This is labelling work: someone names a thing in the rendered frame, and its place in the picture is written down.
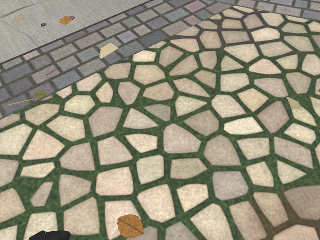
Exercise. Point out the left robot hand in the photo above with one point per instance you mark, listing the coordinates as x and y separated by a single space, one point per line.
52 235

